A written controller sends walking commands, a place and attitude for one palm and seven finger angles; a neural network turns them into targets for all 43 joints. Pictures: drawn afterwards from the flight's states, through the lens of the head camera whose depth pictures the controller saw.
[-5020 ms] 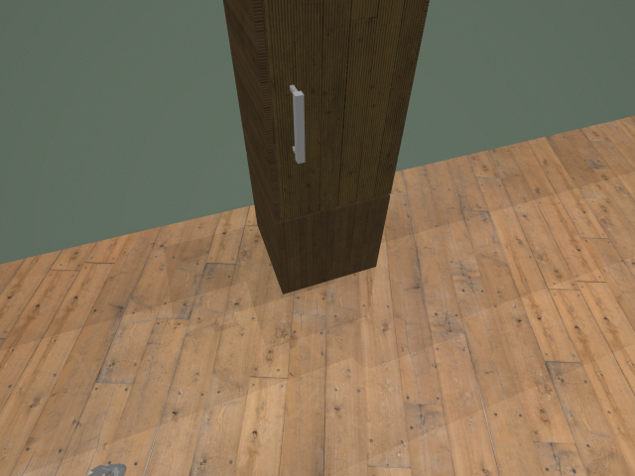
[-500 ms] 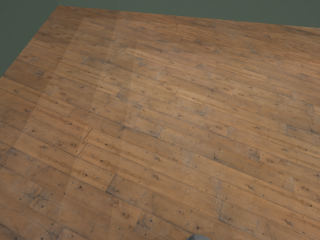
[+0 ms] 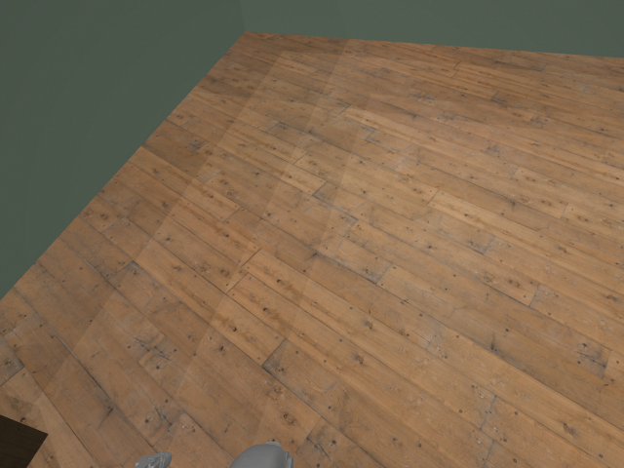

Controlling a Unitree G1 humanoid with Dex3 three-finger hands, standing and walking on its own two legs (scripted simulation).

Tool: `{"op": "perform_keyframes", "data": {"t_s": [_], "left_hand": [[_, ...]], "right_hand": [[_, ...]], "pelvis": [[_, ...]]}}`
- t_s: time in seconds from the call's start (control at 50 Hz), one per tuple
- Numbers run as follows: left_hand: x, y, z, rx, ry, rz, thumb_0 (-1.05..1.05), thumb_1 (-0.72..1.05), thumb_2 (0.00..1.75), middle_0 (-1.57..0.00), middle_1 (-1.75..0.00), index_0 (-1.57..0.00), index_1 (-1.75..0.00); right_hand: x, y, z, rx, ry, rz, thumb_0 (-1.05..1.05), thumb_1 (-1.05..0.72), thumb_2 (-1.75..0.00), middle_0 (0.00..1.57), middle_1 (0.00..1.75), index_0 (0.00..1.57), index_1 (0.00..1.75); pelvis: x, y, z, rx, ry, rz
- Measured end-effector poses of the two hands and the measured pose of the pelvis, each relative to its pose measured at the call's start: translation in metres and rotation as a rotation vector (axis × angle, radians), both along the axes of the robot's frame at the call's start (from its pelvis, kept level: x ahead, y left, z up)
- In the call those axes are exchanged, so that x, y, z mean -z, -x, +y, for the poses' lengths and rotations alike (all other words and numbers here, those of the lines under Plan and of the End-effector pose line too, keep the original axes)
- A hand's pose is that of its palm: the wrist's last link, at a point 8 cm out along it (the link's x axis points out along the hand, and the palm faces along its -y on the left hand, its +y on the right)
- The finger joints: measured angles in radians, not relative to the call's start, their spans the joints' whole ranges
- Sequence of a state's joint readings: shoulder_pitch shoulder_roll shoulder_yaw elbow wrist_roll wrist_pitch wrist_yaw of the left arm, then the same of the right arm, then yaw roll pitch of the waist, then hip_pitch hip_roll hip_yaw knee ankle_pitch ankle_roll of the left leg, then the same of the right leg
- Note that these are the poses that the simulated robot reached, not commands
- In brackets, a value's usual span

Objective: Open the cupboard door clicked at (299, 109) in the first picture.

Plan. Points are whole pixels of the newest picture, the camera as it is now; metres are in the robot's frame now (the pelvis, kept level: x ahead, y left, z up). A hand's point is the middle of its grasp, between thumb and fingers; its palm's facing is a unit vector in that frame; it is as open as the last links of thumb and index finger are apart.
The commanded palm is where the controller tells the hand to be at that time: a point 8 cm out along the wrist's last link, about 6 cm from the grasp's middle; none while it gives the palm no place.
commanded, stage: turn to face it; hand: left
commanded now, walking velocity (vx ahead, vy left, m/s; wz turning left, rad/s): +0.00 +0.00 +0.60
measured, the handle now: out of the picture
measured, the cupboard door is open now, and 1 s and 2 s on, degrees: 0 0 0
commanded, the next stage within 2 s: take the last steps up to it in 1.92 s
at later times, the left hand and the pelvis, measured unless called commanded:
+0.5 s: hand out of the picture -0.02 +0.28 -0.18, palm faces +0.36 -0.90 -0.26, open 7.3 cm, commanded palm none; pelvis +0.01 +0.05 +0.00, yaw +19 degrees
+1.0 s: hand out of the picture +0.00 +0.23 -0.15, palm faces +0.57 -0.78 -0.27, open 7.3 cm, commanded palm none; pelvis +0.04 +0.02 +0.00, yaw +38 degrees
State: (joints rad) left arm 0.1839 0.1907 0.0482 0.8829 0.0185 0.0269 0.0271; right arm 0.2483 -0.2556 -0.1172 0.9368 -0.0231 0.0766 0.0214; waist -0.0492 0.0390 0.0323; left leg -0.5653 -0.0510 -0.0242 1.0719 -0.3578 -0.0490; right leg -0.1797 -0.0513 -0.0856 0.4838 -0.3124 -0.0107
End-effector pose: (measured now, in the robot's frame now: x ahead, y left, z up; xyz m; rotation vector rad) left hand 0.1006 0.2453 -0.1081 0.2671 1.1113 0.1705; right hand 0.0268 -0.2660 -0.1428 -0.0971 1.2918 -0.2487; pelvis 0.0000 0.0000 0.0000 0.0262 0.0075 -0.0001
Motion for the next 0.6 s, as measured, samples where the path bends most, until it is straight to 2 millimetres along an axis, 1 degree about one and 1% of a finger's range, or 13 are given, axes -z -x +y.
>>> {"op": "perform_keyframes", "data": {"t_s": [0.08, 0.16, 0.22, 0.3, 0.32, 0.36, 0.4, 0.44, 0.52, 0.6], "left_hand": [[0.003, 0.031, 0.000, -0.065, 0.006, 0.044, 0.00, 0.91, 0.90, -0.20, -0.30, -0.21, -0.30], [0.011, 0.069, 0.004, -0.147, 0.026, 0.103, 0.00, 0.91, 0.90, -0.20, -0.30, -0.21, -0.30], [0.021, 0.100, 0.013, -0.218, 0.044, 0.158, 0.00, 0.91, 0.90, -0.20, -0.30, -0.21, -0.30], [0.041, 0.142, 0.034, -0.315, 0.072, 0.228, 0.00, 0.91, 0.90, -0.20, -0.30, -0.21, -0.30], [0.047, 0.150, 0.040, -0.337, 0.078, 0.244, 0.00, 0.91, 0.90, -0.20, -0.30, -0.21, -0.30], [0.052, 0.162, 0.051, -0.369, 0.079, 0.274, 0.00, 0.91, 0.90, -0.20, -0.30, -0.21, -0.30], [0.050, 0.164, 0.060, -0.398, 0.077, 0.275, 0.01, 0.91, 0.90, -0.20, -0.30, -0.20, -0.30], [0.045, 0.158, 0.068, -0.416, 0.077, 0.242, 0.01, 0.91, 0.90, -0.20, -0.30, -0.20, -0.30], [0.034, 0.136, 0.079, -0.437, 0.072, 0.140, 0.01, 0.91, 0.90, -0.20, -0.30, -0.20, -0.30], [0.025, 0.112, 0.081, -0.450, 0.060, 0.054, 0.01, 0.91, 0.90, -0.20, -0.30, -0.20, -0.30]], "right_hand": [[-0.002, -0.027, -0.004, -0.085, 0.006, 0.001, 0.00, -0.91, -0.90, 0.19, 0.30, 0.20, 0.29], [-0.002, -0.063, 0.005, -0.185, 0.015, 0.001, 0.00, -0.91, -0.90, 0.19, 0.30, 0.20, 0.29], [-0.004, -0.097, 0.022, -0.271, 0.026, -0.024, 0.01, -0.91, -0.90, 0.19, 0.30, 0.20, 0.29], [-0.008, -0.146, 0.058, -0.389, 0.055, -0.102, 0.01, -0.91, -0.90, 0.19, 0.30, 0.20, 0.29], [-0.009, -0.157, 0.067, -0.414, 0.064, -0.131, 0.01, -0.91, -0.90, 0.19, 0.30, 0.20, 0.29], [-0.016, -0.172, 0.083, -0.448, 0.068, -0.177, 0.00, -0.91, -0.90, 0.19, 0.30, 0.20, 0.29], [-0.025, -0.179, 0.094, -0.469, 0.074, -0.202, 0.00, -0.91, -0.90, 0.19, 0.30, 0.20, 0.29], [-0.031, -0.181, 0.103, -0.488, 0.079, -0.206, 0.00, -0.91, -0.90, 0.19, 0.30, 0.20, 0.29], [-0.035, -0.182, 0.115, -0.523, 0.067, -0.184, 0.00, -0.90, -0.90, 0.20, 0.30, 0.20, 0.30], [-0.030, -0.179, 0.118, -0.540, 0.043, -0.155, 0.00, -0.90, -0.90, 0.20, 0.30, 0.20, 0.30]], "pelvis": [[-0.002, 0.000, -0.003, -0.063, -0.018, -0.008], [0.000, -0.001, 0.002, -0.124, -0.023, -0.008], [0.004, -0.002, 0.010, -0.167, -0.016, -0.003], [0.015, -0.005, 0.029, -0.224, 0.005, 0.007], [0.019, -0.004, 0.034, -0.235, 0.006, 0.009], [0.020, -0.003, 0.039, -0.249, 0.008, 0.003], [0.015, -0.004, 0.044, -0.269, 0.027, -0.003], [0.010, -0.005, 0.047, -0.294, 0.041, -0.006], [0.003, -0.009, 0.050, -0.343, 0.052, -0.007], [0.001, -0.015, 0.047, -0.389, 0.051, -0.005]]}}
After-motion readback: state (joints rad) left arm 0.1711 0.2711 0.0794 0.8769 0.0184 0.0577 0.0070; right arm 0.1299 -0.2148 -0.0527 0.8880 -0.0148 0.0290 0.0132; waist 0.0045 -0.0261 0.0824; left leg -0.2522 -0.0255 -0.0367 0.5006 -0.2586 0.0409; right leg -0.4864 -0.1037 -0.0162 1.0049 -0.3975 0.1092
